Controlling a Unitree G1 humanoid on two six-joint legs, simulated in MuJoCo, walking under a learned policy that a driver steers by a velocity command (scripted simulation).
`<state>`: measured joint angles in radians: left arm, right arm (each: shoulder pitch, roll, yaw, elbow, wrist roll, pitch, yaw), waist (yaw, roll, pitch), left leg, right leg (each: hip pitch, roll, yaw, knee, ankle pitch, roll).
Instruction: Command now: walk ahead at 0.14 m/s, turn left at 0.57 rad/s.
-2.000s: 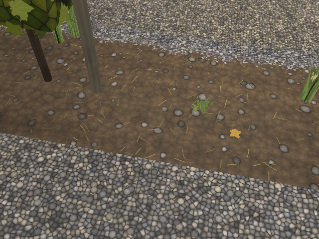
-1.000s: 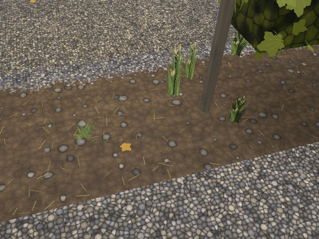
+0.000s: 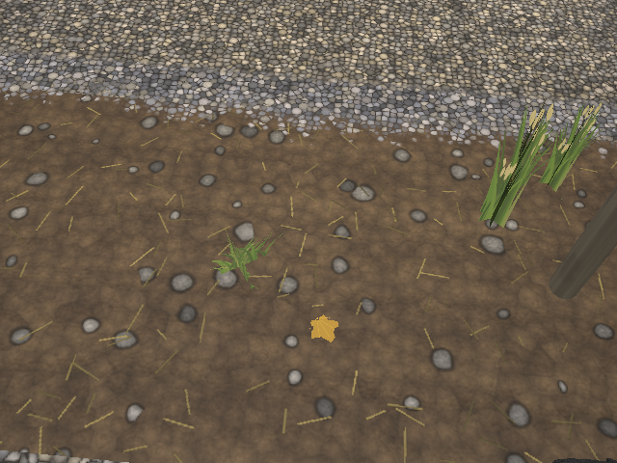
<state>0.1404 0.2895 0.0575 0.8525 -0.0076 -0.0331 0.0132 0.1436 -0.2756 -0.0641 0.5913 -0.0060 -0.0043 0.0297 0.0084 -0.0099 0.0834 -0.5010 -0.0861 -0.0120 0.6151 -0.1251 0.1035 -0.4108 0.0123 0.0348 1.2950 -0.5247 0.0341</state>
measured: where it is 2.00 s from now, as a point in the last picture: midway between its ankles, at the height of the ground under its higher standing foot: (259, 349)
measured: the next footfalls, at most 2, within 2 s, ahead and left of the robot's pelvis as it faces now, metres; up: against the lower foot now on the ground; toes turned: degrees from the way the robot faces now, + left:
right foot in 0.46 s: +0.19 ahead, -0.16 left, +0.00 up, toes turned +23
left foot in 0.98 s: +0.25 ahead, +0.13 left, +0.00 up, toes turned +19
